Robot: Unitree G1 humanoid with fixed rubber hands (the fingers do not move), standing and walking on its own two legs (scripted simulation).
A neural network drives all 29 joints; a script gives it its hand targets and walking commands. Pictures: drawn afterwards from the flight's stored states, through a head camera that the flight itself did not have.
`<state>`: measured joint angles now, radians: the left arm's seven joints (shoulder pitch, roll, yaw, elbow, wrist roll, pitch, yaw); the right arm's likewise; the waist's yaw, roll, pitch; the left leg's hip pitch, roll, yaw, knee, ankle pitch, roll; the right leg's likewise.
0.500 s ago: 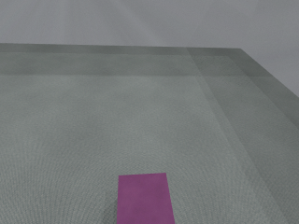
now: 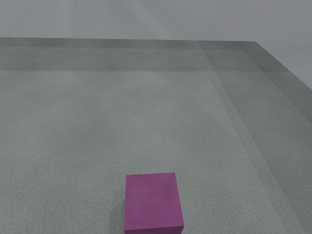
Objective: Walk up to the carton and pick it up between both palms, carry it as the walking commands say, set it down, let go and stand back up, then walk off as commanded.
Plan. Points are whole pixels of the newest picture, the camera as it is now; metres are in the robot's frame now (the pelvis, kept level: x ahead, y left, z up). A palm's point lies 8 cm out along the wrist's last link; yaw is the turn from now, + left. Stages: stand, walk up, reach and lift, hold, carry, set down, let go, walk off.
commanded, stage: stand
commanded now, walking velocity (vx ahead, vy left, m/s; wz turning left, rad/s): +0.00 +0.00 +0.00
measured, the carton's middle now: (151, 207) +0.47 +0.01 -0.65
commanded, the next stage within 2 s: walk off in 0.46 s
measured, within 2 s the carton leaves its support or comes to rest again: neither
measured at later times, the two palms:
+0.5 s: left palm out of the picture +0.06 +0.29 -0.12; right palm out of the picture +0.06 -0.29 -0.12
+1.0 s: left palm out of the picture +0.03 +0.32 -0.16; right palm out of the picture +0.06 -0.19 -0.14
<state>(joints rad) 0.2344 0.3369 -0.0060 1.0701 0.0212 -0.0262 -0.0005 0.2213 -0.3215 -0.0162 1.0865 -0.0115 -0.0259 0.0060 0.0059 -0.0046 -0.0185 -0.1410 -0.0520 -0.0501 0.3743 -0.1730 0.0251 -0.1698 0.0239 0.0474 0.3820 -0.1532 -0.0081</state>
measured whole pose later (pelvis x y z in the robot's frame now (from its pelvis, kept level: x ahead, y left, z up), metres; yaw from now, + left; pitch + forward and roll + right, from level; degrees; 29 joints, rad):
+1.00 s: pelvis +0.07 +0.07 -0.01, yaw +2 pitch -1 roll +0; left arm 0.32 0.24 0.05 1.14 0.04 0.02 0.01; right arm 0.34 -0.23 -0.03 1.12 -0.03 -0.01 0.02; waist 0.01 -0.03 -0.03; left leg -0.27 0.02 0.06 0.55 -0.25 -0.01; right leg -0.21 -0.07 0.04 0.64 -0.47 0.03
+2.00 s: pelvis +0.44 +0.27 +0.01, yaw -1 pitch +2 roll -5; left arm 0.02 0.27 0.11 0.99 0.03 0.00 -0.01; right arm 0.39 -0.15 -0.06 1.12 -0.03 -0.07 -0.01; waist -0.08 0.04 0.03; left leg -0.30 0.09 0.17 0.35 -0.10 0.07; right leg -0.20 -0.08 0.00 1.07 -0.33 0.02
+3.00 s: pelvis +0.51 +0.33 -0.01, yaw -3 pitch +1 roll -4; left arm 0.22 0.25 0.10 1.03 0.02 -0.05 -0.01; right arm 0.20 -0.22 -0.07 1.01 -0.04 -0.08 0.01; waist 0.02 0.03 0.08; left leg -0.44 0.12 0.13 0.52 -0.10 0.03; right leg -0.10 -0.09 0.04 1.26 -0.42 -0.01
